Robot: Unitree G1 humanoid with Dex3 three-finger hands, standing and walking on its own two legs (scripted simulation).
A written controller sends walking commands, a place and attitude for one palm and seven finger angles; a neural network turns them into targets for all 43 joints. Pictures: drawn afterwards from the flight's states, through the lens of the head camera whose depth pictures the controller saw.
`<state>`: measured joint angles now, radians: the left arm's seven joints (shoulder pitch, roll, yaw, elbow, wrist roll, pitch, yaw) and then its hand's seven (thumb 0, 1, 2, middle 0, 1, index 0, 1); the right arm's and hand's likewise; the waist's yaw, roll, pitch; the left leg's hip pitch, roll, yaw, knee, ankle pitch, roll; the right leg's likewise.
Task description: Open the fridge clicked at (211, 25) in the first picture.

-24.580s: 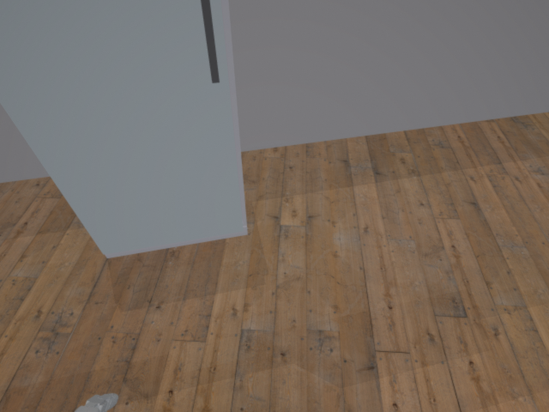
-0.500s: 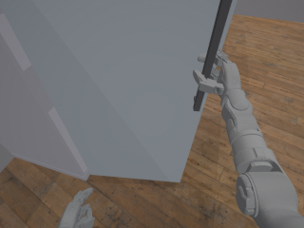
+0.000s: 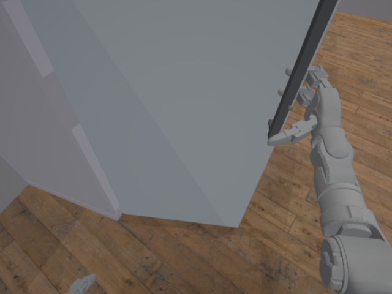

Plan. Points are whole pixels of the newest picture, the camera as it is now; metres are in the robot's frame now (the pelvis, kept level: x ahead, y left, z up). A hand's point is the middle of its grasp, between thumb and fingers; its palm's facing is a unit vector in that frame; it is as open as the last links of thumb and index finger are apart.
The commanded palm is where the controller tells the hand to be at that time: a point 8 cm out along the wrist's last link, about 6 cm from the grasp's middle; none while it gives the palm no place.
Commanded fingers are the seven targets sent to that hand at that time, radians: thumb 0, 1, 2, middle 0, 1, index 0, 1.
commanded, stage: slip the hand off the handle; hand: right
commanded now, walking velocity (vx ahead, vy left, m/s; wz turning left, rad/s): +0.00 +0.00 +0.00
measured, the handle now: (306, 43) +0.50 -0.12 +0.27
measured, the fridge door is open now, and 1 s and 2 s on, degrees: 75 75 75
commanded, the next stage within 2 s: draw the hand back to the body in 1.32 s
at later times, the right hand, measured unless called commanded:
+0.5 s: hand (326, 114) +0.45 -0.19 +0.17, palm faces -0.09 +0.99 -0.11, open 14.7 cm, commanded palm +0.43 -0.23 +0.17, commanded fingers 0.00 0.55 -0.20 0.25 1.15 0.25 1.15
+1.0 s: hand (336, 140) +0.38 -0.19 +0.16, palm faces -0.06 +0.99 -0.12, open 14.7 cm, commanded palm +0.36 -0.24 +0.17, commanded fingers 0.00 0.55 -0.20 0.25 1.15 0.25 1.15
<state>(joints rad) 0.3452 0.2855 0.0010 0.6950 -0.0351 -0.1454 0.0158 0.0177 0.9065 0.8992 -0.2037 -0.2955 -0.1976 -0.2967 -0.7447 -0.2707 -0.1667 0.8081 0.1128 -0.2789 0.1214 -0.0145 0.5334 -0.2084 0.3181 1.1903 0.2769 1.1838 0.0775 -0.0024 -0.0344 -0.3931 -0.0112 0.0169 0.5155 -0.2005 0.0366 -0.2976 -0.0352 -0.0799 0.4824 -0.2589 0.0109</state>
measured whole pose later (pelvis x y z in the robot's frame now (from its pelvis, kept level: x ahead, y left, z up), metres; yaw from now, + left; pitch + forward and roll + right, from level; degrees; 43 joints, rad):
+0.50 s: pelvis +0.01 -0.04 +0.00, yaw -2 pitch +5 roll +0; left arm 0.32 0.25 -0.03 0.67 -0.04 -0.10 0.02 0.01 0.90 0.90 -0.21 -0.30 -0.20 -0.30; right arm -0.76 -0.31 -0.14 0.82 0.12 -0.25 0.21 -0.02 0.55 -0.20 0.26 1.15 0.25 1.15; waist 0.04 0.00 -0.05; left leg -0.40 0.04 0.03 0.54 -0.24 -0.02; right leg -0.34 0.01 -0.06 0.56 -0.32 -0.03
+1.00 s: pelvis +0.02 -0.03 +0.00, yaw -1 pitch +3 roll +0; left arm 0.29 0.26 -0.03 0.62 -0.04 -0.09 0.03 0.02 0.91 0.90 -0.21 -0.30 -0.20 -0.30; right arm -0.41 -0.28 -0.17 0.38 0.16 -0.17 0.23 -0.02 0.55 -0.20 0.26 1.15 0.26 1.15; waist 0.00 -0.01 -0.05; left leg -0.33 0.01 0.03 0.53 -0.25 0.00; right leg -0.26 -0.01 -0.07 0.53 -0.32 -0.02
